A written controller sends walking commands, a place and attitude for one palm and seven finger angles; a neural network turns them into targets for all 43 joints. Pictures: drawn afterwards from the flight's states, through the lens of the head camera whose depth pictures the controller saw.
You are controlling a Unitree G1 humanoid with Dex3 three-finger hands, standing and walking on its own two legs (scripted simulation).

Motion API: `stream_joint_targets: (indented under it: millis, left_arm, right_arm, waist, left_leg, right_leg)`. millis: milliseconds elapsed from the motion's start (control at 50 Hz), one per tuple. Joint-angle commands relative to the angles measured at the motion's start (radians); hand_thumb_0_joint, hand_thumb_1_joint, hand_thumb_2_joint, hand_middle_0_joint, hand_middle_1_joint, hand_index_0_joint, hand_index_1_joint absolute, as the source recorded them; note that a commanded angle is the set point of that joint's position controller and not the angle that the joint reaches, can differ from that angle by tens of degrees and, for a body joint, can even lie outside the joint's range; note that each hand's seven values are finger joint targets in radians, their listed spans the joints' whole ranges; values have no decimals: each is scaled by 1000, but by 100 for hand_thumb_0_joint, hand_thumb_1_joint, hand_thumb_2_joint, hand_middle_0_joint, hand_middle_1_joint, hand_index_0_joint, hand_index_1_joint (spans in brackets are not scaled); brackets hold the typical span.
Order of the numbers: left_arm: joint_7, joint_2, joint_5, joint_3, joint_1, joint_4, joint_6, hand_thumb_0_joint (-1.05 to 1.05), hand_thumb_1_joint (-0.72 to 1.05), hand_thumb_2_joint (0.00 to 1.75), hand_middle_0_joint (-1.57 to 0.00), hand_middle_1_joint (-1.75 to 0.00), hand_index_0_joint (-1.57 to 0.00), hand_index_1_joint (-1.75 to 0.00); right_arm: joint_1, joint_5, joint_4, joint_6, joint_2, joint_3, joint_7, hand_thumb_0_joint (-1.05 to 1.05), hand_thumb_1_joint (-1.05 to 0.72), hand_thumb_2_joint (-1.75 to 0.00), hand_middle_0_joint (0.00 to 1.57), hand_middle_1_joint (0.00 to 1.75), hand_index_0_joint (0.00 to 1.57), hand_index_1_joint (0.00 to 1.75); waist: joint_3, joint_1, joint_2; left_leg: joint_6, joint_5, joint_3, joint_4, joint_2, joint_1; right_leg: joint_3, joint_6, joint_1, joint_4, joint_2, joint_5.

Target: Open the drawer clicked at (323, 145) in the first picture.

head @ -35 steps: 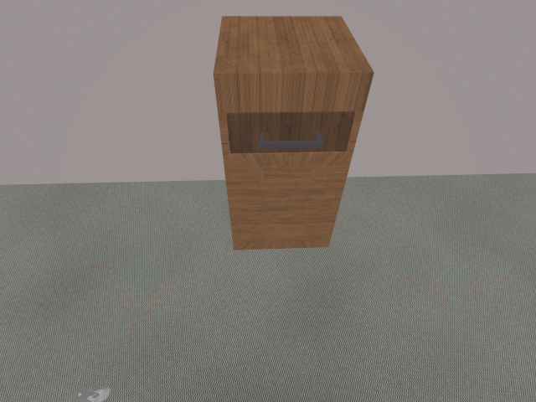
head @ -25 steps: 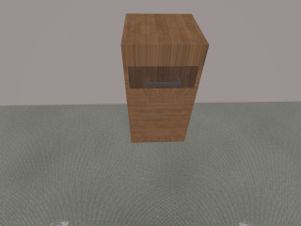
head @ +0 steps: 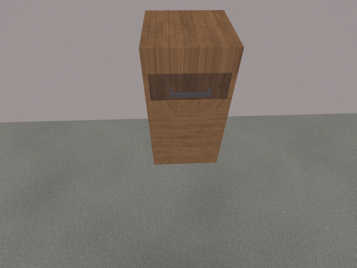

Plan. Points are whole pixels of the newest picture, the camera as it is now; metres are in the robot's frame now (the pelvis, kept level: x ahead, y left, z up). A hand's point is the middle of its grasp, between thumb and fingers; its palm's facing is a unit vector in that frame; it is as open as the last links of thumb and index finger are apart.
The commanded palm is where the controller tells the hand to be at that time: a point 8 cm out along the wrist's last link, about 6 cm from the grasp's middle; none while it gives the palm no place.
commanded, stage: stand and wait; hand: left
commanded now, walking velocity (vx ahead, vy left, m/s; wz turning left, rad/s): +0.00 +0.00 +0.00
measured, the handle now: (190, 92) +0.88 +0.00 -0.14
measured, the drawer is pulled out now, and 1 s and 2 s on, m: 0.00 0.00 0.00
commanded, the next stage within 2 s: look at it before walking up in 0.14 s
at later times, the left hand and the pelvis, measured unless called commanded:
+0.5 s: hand out of the picture +0.08 +0.24 -0.15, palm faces -0.03 -0.94 -0.33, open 7.4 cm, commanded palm none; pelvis +0.01 +0.00 +0.00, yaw +0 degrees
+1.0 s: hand out of the picture +0.08 +0.24 -0.16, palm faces -0.04 -0.94 -0.33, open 7.4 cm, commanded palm none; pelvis +0.01 +0.00 +0.00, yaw -3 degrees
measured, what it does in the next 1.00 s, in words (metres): stands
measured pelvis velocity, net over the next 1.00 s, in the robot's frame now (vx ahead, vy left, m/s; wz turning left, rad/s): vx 0.01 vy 0.00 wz -0.05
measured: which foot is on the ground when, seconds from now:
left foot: down 0.00-1.00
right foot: down 0.00-1.00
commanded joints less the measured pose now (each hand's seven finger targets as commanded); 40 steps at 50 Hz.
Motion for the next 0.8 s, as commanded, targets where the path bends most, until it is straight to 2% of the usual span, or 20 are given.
stream_joint_targets:
  millis: [0, 240, 400, 480, 600, 700, 780]
  left_arm:
    - [14, 202, 4, 42, -50, -67, -26, 0, 90, 90, -20, -30, -20, -30]
    - [13, 202, 5, 42, -57, -60, -26, 0, 90, 90, -20, -30, -20, -30]
    - [13, 202, 5, 43, -60, -61, -26, 0, 90, 90, -20, -30, -20, -30]
    - [13, 203, 5, 44, -56, -60, -27, 0, 90, 90, -20, -30, -20, -30]
    - [13, 202, 5, 42, -58, -57, -26, 0, 90, 90, -20, -30, -20, -30]
    - [15, 202, 4, 44, -51, -55, -29, 0, 90, 90, -20, -30, -20, -30]
    - [15, 203, 4, 43, -50, -55, -28, 0, 90, 90, -20, -30, -20, -30]
  right_arm:
    - [-57, 0, -69, -27, -198, -35, -14, 0, -90, -90, 20, 30, 20, 30]
    - [-61, 0, -57, -28, -198, -34, -14, 0, -90, -90, 20, 30, 20, 30]
    - [-62, 2, -56, -31, -199, -31, -16, 0, -90, -90, 20, 30, 20, 30]
    - [-61, 3, -59, -30, -198, -31, -17, 0, -90, -90, 20, 30, 20, 30]
    - [-64, 2, -55, -29, -200, -29, -17, 0, -90, -90, 20, 30, 20, 30]
    - [-63, 3, -54, -31, -200, -30, -19, 0, -90, -90, 20, 30, 20, 30]
    - [-66, 3, -53, -30, -201, -28, -20, 0, -90, -90, 20, 30, 20, 30]
  waist:
    - [-48, 0, -28]
    - [-38, 1, -11]
    - [-52, 2, -4]
    - [-59, 1, -23]
    - [-53, 0, -8]
    - [-83, 0, -16]
    - [-64, 3, -12]
  left_leg:
    - [33, 80, -93, -77, 111, 7]
    - [31, 79, -92, -92, 114, 9]
    - [32, 120, -90, -94, 121, 19]
    - [30, 133, -89, -89, 120, 31]
    - [29, 138, -88, -98, 121, 36]
    - [28, 195, -85, -88, 124, 59]
    - [27, 197, -84, -93, 124, 54]
  right_leg:
    - [113, -39, -9, -87, -109, 61]
    - [115, -36, -10, -97, -106, 64]
    - [107, -34, 11, -89, -106, 114]
    - [106, -35, 13, -93, -107, 131]
    - [108, -34, 16, -94, -105, 142]
    - [104, -35, 40, -87, -109, 206]
    - [101, -35, 38, -91, -107, 209]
